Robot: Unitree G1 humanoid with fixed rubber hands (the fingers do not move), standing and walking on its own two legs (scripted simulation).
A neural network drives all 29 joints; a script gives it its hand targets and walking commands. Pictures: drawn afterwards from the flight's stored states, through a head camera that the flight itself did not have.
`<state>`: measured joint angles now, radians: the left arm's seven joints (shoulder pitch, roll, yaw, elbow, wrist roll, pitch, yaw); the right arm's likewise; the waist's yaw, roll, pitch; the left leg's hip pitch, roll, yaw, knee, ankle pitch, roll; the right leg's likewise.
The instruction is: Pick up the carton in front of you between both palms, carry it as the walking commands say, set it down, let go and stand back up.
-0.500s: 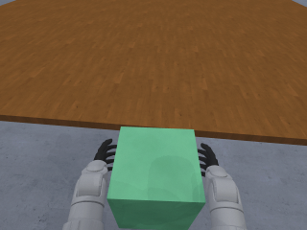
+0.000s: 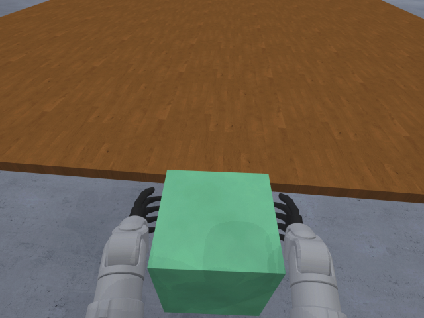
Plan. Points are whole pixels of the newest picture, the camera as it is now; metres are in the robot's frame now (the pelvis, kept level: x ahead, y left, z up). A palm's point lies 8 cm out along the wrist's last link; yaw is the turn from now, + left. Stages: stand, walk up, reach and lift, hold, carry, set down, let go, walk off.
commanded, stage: hold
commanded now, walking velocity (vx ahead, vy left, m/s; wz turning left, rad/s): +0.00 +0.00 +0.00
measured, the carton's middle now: (214, 245) +0.29 +0.00 -0.02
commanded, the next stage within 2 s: carry in 1.06 s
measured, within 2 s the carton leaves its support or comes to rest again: neither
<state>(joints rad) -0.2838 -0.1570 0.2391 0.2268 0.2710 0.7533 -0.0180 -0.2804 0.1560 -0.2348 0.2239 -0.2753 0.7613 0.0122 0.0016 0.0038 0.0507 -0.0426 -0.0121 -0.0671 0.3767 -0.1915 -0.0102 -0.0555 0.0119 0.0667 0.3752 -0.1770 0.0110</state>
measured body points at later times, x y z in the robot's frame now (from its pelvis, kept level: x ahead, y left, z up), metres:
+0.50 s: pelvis +0.01 +0.00 +0.00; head -0.03 +0.00 +0.45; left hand +0.31 +0.15 +0.04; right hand +0.31 -0.15 +0.04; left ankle +0.02 +0.13 -0.74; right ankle +0.03 -0.13 -0.74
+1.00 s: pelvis +0.01 +0.00 +0.00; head -0.03 +0.00 +0.45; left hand +0.30 +0.15 +0.04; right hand +0.30 -0.15 +0.04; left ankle +0.02 +0.13 -0.74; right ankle +0.03 -0.13 -0.74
